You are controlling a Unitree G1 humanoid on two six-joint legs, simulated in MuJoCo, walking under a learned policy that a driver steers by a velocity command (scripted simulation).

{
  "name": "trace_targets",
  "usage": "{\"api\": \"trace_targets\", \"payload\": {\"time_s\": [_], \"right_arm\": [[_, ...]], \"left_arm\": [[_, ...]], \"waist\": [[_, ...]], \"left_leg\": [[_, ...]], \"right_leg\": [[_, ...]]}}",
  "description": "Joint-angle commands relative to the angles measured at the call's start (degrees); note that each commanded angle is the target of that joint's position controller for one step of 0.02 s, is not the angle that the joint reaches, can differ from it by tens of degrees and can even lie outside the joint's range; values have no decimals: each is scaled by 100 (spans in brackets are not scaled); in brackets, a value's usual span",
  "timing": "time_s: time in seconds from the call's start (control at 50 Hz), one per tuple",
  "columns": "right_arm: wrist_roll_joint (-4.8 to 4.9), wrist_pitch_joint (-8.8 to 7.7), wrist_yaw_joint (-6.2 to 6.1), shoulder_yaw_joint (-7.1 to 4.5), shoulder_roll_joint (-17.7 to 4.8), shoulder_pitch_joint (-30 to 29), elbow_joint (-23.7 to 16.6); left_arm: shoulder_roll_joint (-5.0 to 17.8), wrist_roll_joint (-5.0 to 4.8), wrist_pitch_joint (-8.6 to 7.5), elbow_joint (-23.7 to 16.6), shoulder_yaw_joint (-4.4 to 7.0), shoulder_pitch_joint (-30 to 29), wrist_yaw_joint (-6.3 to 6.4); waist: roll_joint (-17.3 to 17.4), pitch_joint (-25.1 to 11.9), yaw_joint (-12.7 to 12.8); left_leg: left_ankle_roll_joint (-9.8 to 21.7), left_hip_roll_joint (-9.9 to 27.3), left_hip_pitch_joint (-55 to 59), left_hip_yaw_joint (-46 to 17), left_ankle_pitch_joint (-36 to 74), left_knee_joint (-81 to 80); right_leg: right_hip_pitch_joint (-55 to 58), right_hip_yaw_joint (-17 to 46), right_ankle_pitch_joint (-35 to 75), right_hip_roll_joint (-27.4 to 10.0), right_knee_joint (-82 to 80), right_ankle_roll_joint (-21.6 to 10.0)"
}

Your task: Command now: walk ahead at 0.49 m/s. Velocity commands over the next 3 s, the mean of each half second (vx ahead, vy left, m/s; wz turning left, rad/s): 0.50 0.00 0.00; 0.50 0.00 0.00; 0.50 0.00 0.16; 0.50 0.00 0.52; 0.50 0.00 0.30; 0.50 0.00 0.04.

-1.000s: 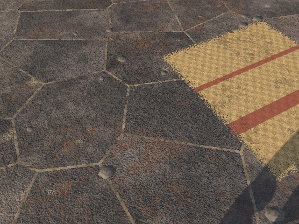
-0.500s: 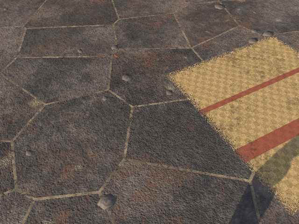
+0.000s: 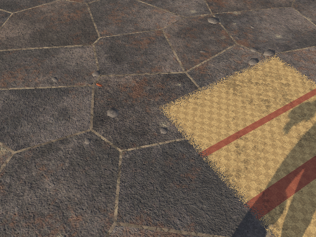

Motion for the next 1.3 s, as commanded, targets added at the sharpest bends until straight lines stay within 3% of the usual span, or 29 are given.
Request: {"api": "trace_targets", "payload": {"time_s": [0.02,0.1,0.2,0.24,0.28,0.3,0.32,0.34,0.36,0.38,0.4,0.44,0.5,0.64,0.72,0.78,0.82,0.84,0.86,0.88,0.9,0.92,0.94,0.96,0.98,1.02,1.08,1.2,1.3], "right_arm": [[11,-96,-113,-125,-767,-230,-321],[101,-21,-194,-151,-921,222,-224],[149,97,-205,-181,-972,647,-29],[154,156,-219,-216,-1042,597,-17],[131,218,-222,-203,-1034,373,-74],[55,220,-220,-115,-824,309,-177],[32,109,-175,72,-219,840,-281],[103,-49,-149,87,-261,899,-219],[257,-134,-125,-74,-867,413,-345],[281,-150,-139,-95,-940,13,-471],[197,-117,-176,-115,-868,-200,-498],[128,52,-209,-142,-641,-39,-456],[98,178,-235,-157,-511,-119,-501],[88,127,-164,-131,-371,-1617,-958],[139,85,-58,-99,-384,-2230,-1176],[152,22,45,-110,-468,-2349,-1303],[149,-10,59,-202,-664,-1868,-1205],[138,-12,35,-320,-848,-1134,-980],[117,-6,-13,-466,-1179,-56,-671],[6,28,-57,-612,-1784,788,-524],[65,54,-39,-515,-1505,896,-465],[112,34,-37,-404,-1164,438,-522],[104,34,-49,-330,-929,-129,-669],[55,21,-25,-262,-740,-554,-729],[0,-13,-6,-218,-589,-761,-739],[-16,-32,14,-209,-545,-736,-638],[-9,-54,-79,-267,-804,-408,-474],[65,34,-220,-255,-887,141,-271],[141,159,-255,-286,-937,671,-50]], "left_arm": [[249,70,29,-240,70,192,38],[166,20,-33,-473,35,-721,-29],[242,-58,-87,-754,15,-1432,-200],[364,-59,-139,-792,53,-1314,-261],[653,-41,-177,-534,219,-341,-257],[1036,-16,-190,-227,379,806,-214],[1674,82,-146,-70,541,1649,-195],[1349,68,-130,-24,442,1799,-219],[962,41,-145,-94,313,1331,-224],[752,27,-132,-238,235,749,-226],[570,50,-127,-302,174,332,-259],[371,102,-151,-260,119,115,-308],[560,104,-184,-47,175,431,-263],[728,38,-82,230,197,1047,-81],[766,-6,-5,455,225,1418,-52],[834,-32,73,531,275,1406,-10],[930,-28,121,499,309,1213,0],[892,-14,155,471,291,1088,-2],[740,39,164,388,221,1048,-5],[150,107,68,309,39,1690,-70],[48,15,-85,398,-12,1739,-111],[632,-156,-192,254,144,1183,-132],[750,-208,-227,85,166,673,-113],[699,-136,-199,53,188,470,-69],[631,-55,-122,66,234,531,-27],[353,-30,31,150,220,802,-7],[373,20,108,-12,255,396,23],[220,24,45,-362,208,-809,-70],[249,-29,-60,-690,157,-1674,-213]], "waist": [[422,306,267],[445,307,-65],[536,463,-282],[613,391,-136],[641,-145,427],[396,-923,872],[-895,-1805,852],[-1311,-2204,861],[-869,-1421,772],[-494,-885,592],[-118,-501,426],[-270,-245,122],[-160,-47,36],[-112,288,418],[-115,522,597],[-156,522,500],[-297,191,187],[-282,-234,-204],[-83,-942,-621],[1169,-1924,-510],[1753,-2442,-495],[1326,-1590,-471],[932,-932,-320],[539,-472,-112],[614,-304,106],[719,-190,298],[555,65,285],[540,271,-55],[526,525,-303]], "left_leg": [[987,1625,-561,-1230,378,-1167],[722,1522,-86,-934,469,-1064],[642,1868,824,-1031,327,-654],[553,2010,1079,-1111,596,-347],[355,1739,998,-850,2157,784],[161,1391,273,-537,2165,2244],[-301,494,-2131,-40,261,4615],[-279,227,-3095,-852,-2429,5647],[-146,605,-3586,-1080,-2138,6084],[-91,936,-3526,-891,-1575,5932],[-116,1143,-3284,-793,-1132,5573],[-176,1364,-2638,-782,-674,5051],[-309,1378,-2790,-686,-222,4614],[-421,1192,-3037,-476,1333,2336],[-338,1079,-3152,-435,1177,1697],[-152,1006,-3006,-415,642,1416],[7,741,-2070,-187,291,1303],[136,524,-1047,-7,305,1220],[371,815,606,-348,458,1390],[1209,2347,3055,-2680,18,1320],[1562,2880,3531,-4658,-763,204],[1212,2660,2838,-4054,-1154,57],[977,2464,1900,-3209,-909,-51],[879,2249,960,-2576,-430,-269],[761,2019,366,-2147,-129,-445],[764,1802,-160,-1675,142,-744],[865,1795,-171,-1326,724,-959],[608,1595,278,-798,899,-1024],[642,1821,954,-1109,793,-619]], "right_leg": [[-149,20,894,-246,-832,157],[34,-202,1751,14,-2452,205],[15,-248,1275,182,-3306,98],[319,-291,820,271,-3544,-64],[1704,-559,605,595,-3790,-295],[3325,-148,753,231,-3646,-580],[5731,2199,171,-1227,-3853,-1420],[6093,3910,-334,-1652,-4723,-1682],[5445,3228,-445,-1464,-4790,-1372],[4587,2358,-28,-1253,-4888,-1178],[3800,1766,396,-987,-5116,-1083],[2969,1070,815,-614,-5485,-962],[2796,571,1624,-503,-5695,-1073],[3186,59,1504,-382,-5896,-894],[3830,62,1387,-616,-5731,-881],[4269,97,1787,-831,-5379,-792],[4296,10,3083,-788,-4814,-673],[4123,-186,3928,-551,-3968,-553],[3295,-407,3570,-227,-2604,-364],[1014,-627,1171,588,-254,30],[-64,111,-2040,1097,916,92],[-629,393,-1852,697,1369,-52],[-677,195,-1312,369,1221,-141],[-412,78,-827,119,854,-128],[-5,121,-524,-79,470,-128],[429,72,-284,-157,151,-90],[-40,22,328,-214,-506,69],[-226,-200,1828,-1,-2461,167],[-242,-198,1507,242,-3392,187]]}}
Next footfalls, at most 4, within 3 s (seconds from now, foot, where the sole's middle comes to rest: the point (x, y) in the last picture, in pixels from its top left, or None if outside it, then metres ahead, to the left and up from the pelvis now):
0.30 right None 0.33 -0.17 -0.78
0.86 left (142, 208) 0.65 0.07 -0.78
1.42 right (187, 149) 0.96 -0.16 -0.78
1.96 left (125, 123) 1.15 0.17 -0.78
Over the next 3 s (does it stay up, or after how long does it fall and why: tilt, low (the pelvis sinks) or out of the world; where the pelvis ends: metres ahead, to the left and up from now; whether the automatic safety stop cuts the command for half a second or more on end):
stays up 1.57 0.32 -0.01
